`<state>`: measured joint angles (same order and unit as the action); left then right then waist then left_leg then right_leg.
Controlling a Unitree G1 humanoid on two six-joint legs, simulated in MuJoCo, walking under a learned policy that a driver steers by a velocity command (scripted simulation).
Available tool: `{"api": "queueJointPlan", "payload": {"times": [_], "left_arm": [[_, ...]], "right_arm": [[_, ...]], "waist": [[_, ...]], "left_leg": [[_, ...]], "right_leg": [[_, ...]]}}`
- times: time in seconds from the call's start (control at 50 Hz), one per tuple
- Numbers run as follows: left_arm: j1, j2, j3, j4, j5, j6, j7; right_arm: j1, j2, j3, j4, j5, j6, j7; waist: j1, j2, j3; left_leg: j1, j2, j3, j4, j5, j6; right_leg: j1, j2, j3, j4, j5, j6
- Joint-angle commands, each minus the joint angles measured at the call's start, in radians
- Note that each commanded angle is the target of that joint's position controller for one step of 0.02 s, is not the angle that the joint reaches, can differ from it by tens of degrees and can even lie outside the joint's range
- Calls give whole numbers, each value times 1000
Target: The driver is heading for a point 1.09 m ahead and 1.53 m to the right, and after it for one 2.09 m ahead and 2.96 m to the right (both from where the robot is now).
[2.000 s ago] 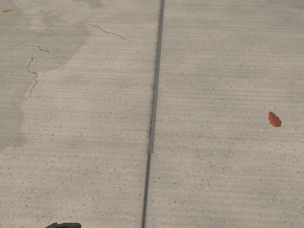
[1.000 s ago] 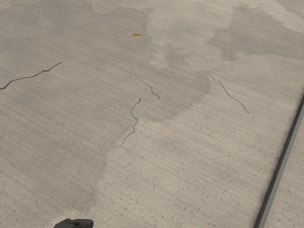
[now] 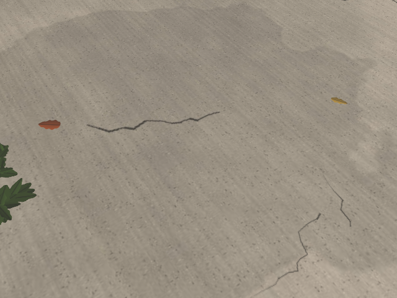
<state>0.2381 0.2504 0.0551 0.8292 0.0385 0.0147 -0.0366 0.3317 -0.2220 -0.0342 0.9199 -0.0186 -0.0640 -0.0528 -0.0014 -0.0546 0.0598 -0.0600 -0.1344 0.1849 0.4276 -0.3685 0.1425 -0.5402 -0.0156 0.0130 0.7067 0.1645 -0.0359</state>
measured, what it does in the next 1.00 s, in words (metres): walks ahead, turning right: right foot 0.10 m lower, then left foot 0.10 m higher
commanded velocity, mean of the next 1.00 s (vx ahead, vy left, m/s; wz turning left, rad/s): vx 0.04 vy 0.00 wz -0.55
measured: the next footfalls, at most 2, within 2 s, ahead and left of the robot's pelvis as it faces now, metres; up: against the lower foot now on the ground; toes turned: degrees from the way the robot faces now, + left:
right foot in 0.20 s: +0.21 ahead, -0.08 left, -0.10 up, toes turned -11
left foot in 0.72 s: +0.18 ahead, +0.19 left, +0.00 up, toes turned -26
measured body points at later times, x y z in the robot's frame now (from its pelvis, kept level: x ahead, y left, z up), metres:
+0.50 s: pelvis +0.10 +0.02 -0.10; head +0.12 +0.00 +0.35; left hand +0.23 +0.25 -0.22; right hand +0.21 -0.24 -0.20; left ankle +0.14 +0.16 -0.60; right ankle +0.17 -0.07 -0.83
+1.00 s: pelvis +0.13 +0.13 +0.00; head +0.14 +0.12 +0.45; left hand +0.42 +0.24 -0.09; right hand +0.09 -0.16 -0.10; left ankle +0.15 +0.21 -0.73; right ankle +0.05 +0.00 -0.56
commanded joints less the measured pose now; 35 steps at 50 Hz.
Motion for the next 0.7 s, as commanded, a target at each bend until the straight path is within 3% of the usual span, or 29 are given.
{"api": "queueJointPlan", "payload": {"times": [0.02,0.08,0.14,0.18,0.2,0.22,0.24,0.26,0.28,0.3,0.32,0.34,0.36,0.4,0.46,0.48,0.5,0.52,0.56,0.6,0.64,0.66,0.7], "left_arm": [[-83,63,7,-86,10,-10,-14],[-152,42,-6,-115,11,-8,-34],[-111,40,-11,-96,9,0,-37],[44,76,5,-45,6,0,-21],[211,104,24,15,7,-12,-9],[245,209,59,19,-3,-11,-6],[300,228,58,-18,-51,-4,-6],[177,239,72,-63,-67,16,22],[81,181,53,-83,-61,34,52],[30,124,31,-78,-44,34,70],[21,108,19,-70,-33,26,74],[21,112,13,-60,-27,19,67],[17,132,14,-53,-18,8,57],[16,160,19,-58,0,-13,48],[39,150,20,-69,-3,-13,51],[268,140,7,-10,54,-95,8],[291,139,18,-4,50,-129,1],[260,141,16,-27,44,-141,3],[205,157,15,-63,25,-155,21],[147,178,17,-97,-7,-162,46],[116,219,32,-118,-21,-164,63],[97,216,35,-128,-18,-162,66],[44,169,28,-160,-5,-144,58]], "right_arm": [[102,-98,-19,-17,-13,12,-29],[163,-93,-20,-9,-13,24,-50],[180,-92,-25,-13,-4,28,-61],[145,-103,-28,-30,-2,27,-50],[53,-110,-30,-56,9,19,-34],[21,-81,-36,-98,33,3,-27],[32,-95,-32,-146,28,-1,-18],[17,-97,-20,-166,7,10,-26],[-15,-93,-15,-169,-20,24,-32],[-65,-84,-16,-186,-41,43,-29],[-68,-82,-16,-189,-54,68,-23],[-72,-72,-13,-193,-52,95,-19],[-75,-41,-2,-197,-49,117,-18],[-79,-8,9,-218,-46,131,-18],[-140,-4,14,-268,-45,133,-22],[20,-37,37,-282,-25,110,18],[-17,-74,30,-278,-36,103,25],[-72,-63,40,-294,-39,99,28],[-132,-45,56,-341,-26,89,36],[-138,-32,61,-377,-22,83,49],[-171,-39,59,-415,-11,92,63],[-158,-43,55,-414,-2,96,68],[-56,-68,35,-378,15,83,79]], "waist": [[-54,70,11],[-96,52,30],[-88,40,15],[-14,41,-54],[96,-8,-111],[143,-266,-194],[144,-68,-417],[126,63,-475],[77,152,-334],[41,164,-218],[21,149,-146],[5,116,-96],[-5,81,-79],[-15,38,-119],[4,-19,-157],[-21,-220,-91],[10,-138,-54],[14,-77,-71],[8,-21,-108],[-23,-41,-140],[-27,-77,-150],[-34,-88,-161],[-65,-93,-201]], "left_leg": [[115,324,-119,103,754,6],[119,332,-139,233,723,1],[5,330,-130,402,783,-25],[-123,328,-127,636,838,-42],[-271,272,-76,912,652,-63],[-637,67,46,1449,-385,-137],[-793,63,-137,1676,-474,-159],[-890,109,-211,1698,-350,-166],[-928,146,-208,1616,-249,-172],[-926,155,-199,1540,-221,-174],[-866,162,-186,1481,-188,-171],[-806,166,-180,1411,-150,-163],[-773,148,-162,1417,-128,-153],[-787,130,-158,1431,-112,-140],[-874,123,-167,1414,-105,-143],[-940,121,-159,1473,-174,-198],[-1008,124,-164,1512,-212,-210],[-1044,130,-178,1521,-197,-209],[-1000,149,-196,1425,-208,-201],[-834,160,-191,1243,-268,-184],[-644,133,-151,1020,-446,-153],[-561,114,-160,923,-479,-136],[-438,58,-193,632,-377,-96]], "right_leg": [[-128,-18,-11,-92,30,2],[-123,-11,-56,-210,28,11],[29,32,-142,-247,-24,-5],[247,66,-171,-251,-80,-53],[468,46,-150,-341,82,-110],[807,-210,84,-187,897,-268],[968,-441,381,-120,1177,-454],[930,-494,452,-223,708,-536],[731,-469,443,-332,264,-496],[570,-390,426,-388,-17,-427],[406,-335,387,-410,-101,-393],[264,-274,339,-420,-163,-350],[174,-226,306,-409,-131,-324],[159,-176,301,-369,-49,-293],[235,-134,330,-350,-140,-255],[196,-119,386,-415,-546,-239],[225,-132,443,-418,-660,-204],[235,-141,484,-394,-676,-186],[212,-148,506,-391,-669,-167],[138,-133,496,-423,-622,-148],[59,-140,494,-511,-561,-152],[40,-162,523,-536,-534,-165],[101,-199,585,-562,-531,-225]]}}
